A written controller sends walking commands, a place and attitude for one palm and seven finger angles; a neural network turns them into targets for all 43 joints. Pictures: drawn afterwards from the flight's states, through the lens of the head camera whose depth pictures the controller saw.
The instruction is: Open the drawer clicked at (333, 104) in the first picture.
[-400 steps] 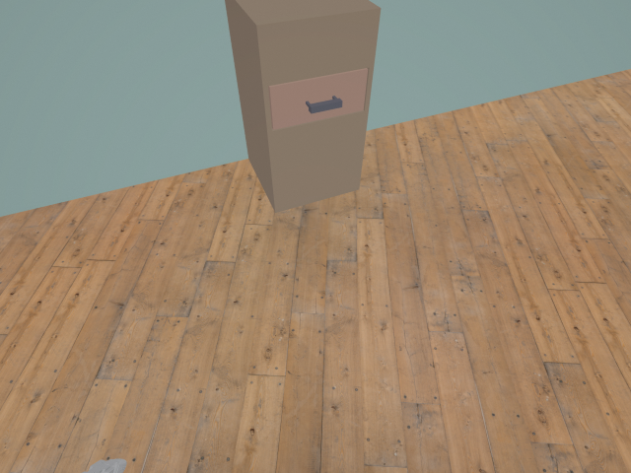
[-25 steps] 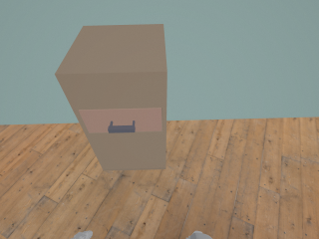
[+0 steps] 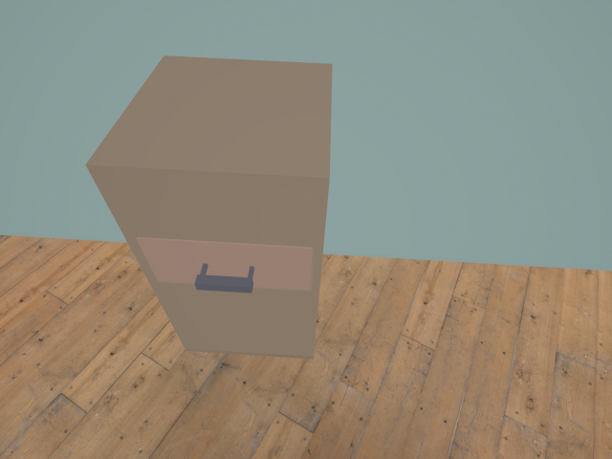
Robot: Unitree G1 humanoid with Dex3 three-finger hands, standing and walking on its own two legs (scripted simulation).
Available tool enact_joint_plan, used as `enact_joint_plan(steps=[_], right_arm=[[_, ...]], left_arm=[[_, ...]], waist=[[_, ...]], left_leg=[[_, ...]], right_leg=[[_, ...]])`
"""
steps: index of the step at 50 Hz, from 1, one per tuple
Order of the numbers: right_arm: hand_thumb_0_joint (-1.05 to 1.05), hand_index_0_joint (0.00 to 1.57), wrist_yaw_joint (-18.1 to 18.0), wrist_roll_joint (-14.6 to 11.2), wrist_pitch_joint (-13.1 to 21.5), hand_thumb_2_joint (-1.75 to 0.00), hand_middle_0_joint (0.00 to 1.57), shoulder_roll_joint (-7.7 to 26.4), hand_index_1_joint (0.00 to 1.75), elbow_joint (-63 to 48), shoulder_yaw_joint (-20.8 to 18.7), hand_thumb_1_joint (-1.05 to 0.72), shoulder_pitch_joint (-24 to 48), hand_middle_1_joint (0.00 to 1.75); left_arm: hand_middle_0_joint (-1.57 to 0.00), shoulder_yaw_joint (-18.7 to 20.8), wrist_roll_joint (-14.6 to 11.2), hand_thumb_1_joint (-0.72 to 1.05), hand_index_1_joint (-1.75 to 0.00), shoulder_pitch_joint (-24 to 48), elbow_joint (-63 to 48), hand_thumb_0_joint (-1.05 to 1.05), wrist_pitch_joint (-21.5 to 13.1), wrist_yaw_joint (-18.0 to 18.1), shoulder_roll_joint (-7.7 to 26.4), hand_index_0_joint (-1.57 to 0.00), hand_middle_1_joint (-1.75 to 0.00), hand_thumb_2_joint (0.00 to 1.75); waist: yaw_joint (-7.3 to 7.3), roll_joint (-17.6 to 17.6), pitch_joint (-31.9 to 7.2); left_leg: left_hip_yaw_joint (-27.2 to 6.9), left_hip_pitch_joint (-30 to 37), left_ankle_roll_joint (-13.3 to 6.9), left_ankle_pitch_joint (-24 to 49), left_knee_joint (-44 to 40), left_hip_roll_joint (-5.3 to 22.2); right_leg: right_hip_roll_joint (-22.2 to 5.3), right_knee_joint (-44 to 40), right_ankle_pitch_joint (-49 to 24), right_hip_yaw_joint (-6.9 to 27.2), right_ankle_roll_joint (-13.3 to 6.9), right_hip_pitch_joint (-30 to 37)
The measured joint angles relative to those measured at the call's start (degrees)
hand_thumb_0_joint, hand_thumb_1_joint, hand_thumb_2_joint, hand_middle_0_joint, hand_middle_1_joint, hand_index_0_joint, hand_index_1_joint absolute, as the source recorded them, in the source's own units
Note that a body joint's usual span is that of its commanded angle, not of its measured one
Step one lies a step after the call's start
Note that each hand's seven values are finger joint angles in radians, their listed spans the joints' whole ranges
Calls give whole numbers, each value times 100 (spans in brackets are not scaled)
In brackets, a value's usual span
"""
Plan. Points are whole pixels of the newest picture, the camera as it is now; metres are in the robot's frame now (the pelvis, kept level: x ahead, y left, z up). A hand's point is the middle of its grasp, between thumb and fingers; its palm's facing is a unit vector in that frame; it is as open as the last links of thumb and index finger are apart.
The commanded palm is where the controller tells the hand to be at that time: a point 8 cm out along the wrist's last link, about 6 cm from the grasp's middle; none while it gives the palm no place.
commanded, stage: come to a stop and stand still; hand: left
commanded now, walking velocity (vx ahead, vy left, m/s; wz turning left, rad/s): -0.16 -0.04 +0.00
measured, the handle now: (226, 276) +0.52 +0.23 -0.25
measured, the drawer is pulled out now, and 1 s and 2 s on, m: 0.00 0.00 0.00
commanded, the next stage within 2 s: look again from close up in 1.18 s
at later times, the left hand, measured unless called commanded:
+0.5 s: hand out of the picture +0.07 +0.20 -0.17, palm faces +0.00 -0.97 -0.23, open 7.4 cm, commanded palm none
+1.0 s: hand out of the picture +0.02 +0.22 -0.17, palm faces +0.00 -0.98 -0.19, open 7.3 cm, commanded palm none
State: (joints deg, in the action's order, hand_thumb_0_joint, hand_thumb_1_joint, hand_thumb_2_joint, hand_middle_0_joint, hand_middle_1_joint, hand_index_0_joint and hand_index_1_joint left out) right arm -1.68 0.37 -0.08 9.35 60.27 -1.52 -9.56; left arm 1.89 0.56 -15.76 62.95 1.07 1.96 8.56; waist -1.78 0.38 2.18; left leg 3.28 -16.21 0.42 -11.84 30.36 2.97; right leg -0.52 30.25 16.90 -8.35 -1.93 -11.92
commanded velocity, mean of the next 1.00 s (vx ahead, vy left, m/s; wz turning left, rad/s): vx -0.02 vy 0.00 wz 0.00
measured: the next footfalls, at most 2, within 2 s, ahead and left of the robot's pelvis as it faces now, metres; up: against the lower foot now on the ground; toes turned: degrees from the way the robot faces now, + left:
none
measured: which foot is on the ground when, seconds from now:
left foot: down 0.00-1.00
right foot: down 0.00-1.00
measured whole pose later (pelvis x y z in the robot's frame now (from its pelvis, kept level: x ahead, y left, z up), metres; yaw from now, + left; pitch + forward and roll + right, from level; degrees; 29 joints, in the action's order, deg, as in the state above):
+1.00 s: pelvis +0.01 +0.05 +0.01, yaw -2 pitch -1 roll +0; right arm -0.8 0.7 -0.2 9.2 60.4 -0.1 -17.2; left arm 0.0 0.7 -19.5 59.5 0.6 2.4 8.9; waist 0.3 -0.3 0.4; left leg 6.9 -13.2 -3.4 -13.0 27.0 -0.3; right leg -3.7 26.3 15.2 -5.0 1.9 -9.6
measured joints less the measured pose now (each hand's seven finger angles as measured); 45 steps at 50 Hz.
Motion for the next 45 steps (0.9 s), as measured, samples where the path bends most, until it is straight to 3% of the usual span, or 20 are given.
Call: enact_joint_plan(steps=[4,8,15,20,25,35,45], right_arm=[[0,20,-10,-3,-64,-90,20,-125,30,-103,57,-92,194,29],[0,20,3,-7,-125,-90,20,-127,30,-190,29,-91,355,29],[0,20,30,-10,-180,-90,20,-18,30,-144,-49,-91,179,29],[0,20,41,87,-149,-90,20,155,30,-537,-61,-92,-457,29],[0,20,40,105,-126,-90,20,206,30,-561,-42,-92,-957,29],[0,20,88,89,-64,-90,20,14,30,-339,150,-91,-1101,29],[1,20,94,59,-41,-90,20,-50,30,-83,153,-93,-866,29]], left_arm=[[-20,-31,-13,91,-30,8,-112,0,78,-8,46,-20,-30,90],[-20,-37,17,91,-30,8,-202,1,80,-28,42,-20,-30,90],[-20,-38,30,90,-30,17,-210,1,57,-16,55,-20,-30,90],[-20,-130,89,90,-30,-80,-668,1,61,15,121,-20,-30,90],[-20,-111,61,90,-30,-10,-981,1,29,14,208,-20,-30,90],[-20,-153,-21,90,-30,224,-1052,1,-27,-2,253,-20,-30,90],[-20,-160,0,92,-30,-136,-620,1,-44,39,103,-20,-30,90]], waist=[[-114,-214,96],[-107,-114,175],[82,76,67],[253,83,-90],[319,-31,-193],[349,-67,-147],[255,-47,-176]], left_leg=[[150,54,-56,-63,-126,-135],[192,-5,-35,-53,-90,-111],[99,-71,31,-131,66,-34],[40,-196,-15,-283,318,-35],[95,-119,-89,-418,401,-91],[224,18,-237,-315,138,-165],[320,213,-345,-182,-175,-285]], right_leg=[[-152,194,120,142,83,-136],[-132,271,129,184,-14,-233],[-51,186,104,100,-81,-162],[-62,286,197,48,-25,-189],[-126,341,282,104,59,-114],[-181,7,66,220,216,14],[-279,-261,-88,303,337,163]])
